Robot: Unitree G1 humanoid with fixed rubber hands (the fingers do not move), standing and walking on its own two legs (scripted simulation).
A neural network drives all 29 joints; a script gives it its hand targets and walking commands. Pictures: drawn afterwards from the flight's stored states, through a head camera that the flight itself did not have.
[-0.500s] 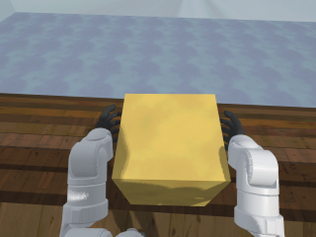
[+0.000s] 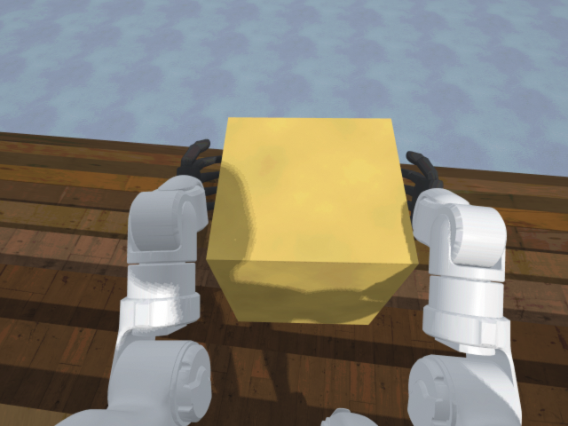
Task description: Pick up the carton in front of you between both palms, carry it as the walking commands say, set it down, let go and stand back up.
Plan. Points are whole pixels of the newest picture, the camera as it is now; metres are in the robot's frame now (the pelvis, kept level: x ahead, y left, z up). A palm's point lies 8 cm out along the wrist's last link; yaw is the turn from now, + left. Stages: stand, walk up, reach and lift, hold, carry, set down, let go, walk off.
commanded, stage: carry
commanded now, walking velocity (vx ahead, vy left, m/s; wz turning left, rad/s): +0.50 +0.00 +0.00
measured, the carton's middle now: (305, 231) +0.37 +0.00 +0.04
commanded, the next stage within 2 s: none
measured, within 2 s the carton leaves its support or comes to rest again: neither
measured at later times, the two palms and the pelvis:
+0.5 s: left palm (259, 126) +0.71 +0.11 -0.05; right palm (393, 150) +0.65 -0.19 -0.06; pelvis +0.33 +0.02 -0.18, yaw -2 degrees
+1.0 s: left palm (258, 121) +1.04 +0.16 -0.31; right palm (345, 124) +1.05 -0.14 -0.33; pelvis +0.70 -0.01 -0.38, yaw -3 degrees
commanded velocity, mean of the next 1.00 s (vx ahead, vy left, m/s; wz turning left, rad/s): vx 0.50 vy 0.00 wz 0.00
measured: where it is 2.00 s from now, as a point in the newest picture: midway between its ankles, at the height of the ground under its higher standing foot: (302, 218)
